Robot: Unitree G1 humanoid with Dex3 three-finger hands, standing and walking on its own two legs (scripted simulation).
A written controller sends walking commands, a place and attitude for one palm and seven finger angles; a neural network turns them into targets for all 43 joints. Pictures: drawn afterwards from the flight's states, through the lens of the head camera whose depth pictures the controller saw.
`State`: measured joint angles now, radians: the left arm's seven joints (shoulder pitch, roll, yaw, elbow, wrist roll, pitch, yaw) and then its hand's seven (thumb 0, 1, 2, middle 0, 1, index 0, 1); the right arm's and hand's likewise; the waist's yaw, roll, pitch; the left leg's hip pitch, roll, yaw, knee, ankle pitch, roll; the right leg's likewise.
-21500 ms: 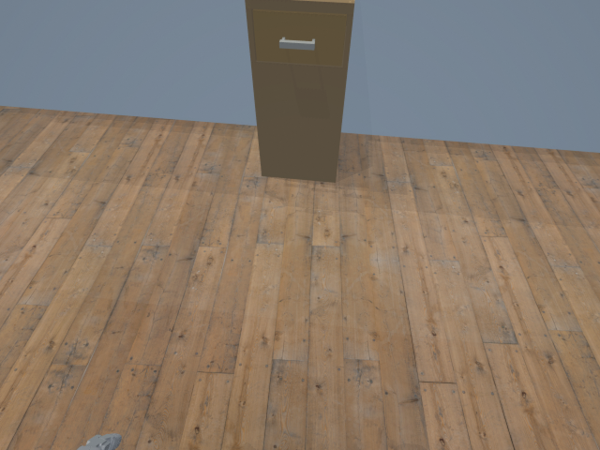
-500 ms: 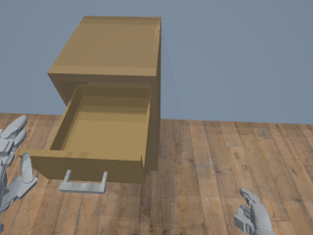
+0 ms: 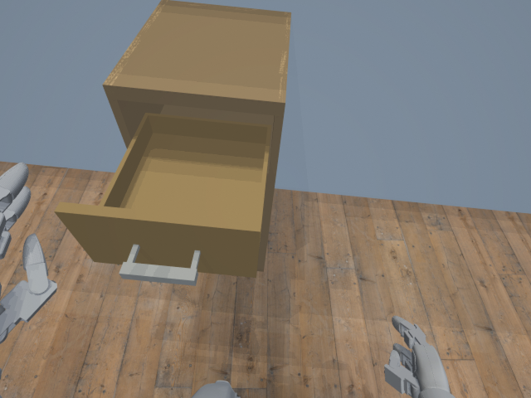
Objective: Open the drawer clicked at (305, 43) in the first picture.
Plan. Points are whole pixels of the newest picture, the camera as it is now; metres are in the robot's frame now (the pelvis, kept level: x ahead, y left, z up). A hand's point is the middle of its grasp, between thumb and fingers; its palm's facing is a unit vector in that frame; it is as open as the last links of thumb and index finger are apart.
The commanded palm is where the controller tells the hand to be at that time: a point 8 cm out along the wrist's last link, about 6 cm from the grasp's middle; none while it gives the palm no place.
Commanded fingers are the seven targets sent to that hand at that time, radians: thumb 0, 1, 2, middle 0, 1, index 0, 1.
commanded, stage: step back with the hand held close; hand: left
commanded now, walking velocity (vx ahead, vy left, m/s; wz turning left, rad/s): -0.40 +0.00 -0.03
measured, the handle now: (162, 263) +0.33 +0.21 -0.06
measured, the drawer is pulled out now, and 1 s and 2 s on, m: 0.30 0.30 0.30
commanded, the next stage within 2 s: stop stepping back and stand still in 0.54 s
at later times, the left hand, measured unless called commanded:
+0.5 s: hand (37, 383) +0.11 +0.20 +0.18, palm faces +0.20 -0.83 -0.51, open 7.4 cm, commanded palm +0.06 +0.26 +0.19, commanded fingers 0.00 0.90 0.90 -0.20 -0.30 -0.20 -0.30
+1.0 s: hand out of the picture -0.04 +0.20 +0.17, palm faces +0.37 -0.83 -0.43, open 7.5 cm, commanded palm -0.10 +0.24 +0.19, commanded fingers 0.00 0.90 0.90 -0.20 -0.30 -0.20 -0.30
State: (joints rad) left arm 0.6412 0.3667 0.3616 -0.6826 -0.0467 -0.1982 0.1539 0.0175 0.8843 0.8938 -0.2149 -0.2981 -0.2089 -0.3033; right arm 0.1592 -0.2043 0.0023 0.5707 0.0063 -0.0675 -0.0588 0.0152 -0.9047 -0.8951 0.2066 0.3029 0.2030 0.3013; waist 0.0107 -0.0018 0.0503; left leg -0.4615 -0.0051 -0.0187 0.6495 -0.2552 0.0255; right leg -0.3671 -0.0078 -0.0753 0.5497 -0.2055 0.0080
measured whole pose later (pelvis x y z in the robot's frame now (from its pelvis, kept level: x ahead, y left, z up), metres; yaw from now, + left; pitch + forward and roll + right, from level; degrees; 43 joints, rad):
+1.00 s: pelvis -0.23 -0.04 +0.01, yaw +0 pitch +2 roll +1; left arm 0.66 0.35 0.36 -0.58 -0.03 -0.16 0.15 0.02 0.88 0.89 -0.22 -0.30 -0.21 -0.30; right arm 0.27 -0.22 0.00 0.65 0.01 -0.07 -0.07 0.02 -0.91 -0.90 0.21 0.30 0.20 0.30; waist -0.03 -0.04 -0.05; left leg -0.33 0.02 0.03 0.71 -0.40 0.04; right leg -0.32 -0.05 -0.09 0.52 -0.23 -0.02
